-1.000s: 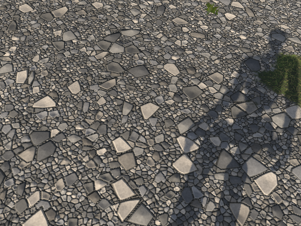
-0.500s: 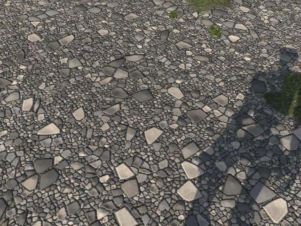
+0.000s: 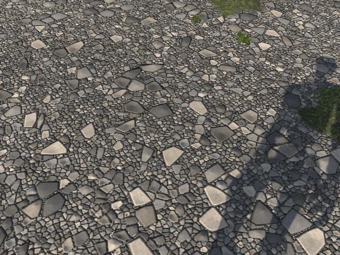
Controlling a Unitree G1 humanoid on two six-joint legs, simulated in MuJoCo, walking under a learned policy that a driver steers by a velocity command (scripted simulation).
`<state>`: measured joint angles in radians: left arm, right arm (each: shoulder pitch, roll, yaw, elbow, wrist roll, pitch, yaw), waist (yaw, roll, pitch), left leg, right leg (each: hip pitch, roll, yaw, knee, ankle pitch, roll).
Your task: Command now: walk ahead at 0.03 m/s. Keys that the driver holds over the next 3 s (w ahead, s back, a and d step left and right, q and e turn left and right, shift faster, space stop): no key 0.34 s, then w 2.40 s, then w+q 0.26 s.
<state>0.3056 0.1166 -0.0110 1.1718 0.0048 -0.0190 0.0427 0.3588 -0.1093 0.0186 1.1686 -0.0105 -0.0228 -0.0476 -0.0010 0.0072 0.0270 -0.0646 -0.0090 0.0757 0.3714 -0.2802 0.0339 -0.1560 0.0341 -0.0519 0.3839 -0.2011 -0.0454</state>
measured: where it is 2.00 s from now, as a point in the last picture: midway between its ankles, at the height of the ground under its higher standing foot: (186, 196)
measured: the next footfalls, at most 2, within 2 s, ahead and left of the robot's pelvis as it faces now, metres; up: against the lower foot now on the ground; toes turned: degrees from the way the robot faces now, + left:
right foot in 0.70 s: +0.19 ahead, -0.14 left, +0.00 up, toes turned -5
left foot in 1.22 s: +0.53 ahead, +0.03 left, +0.00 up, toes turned +5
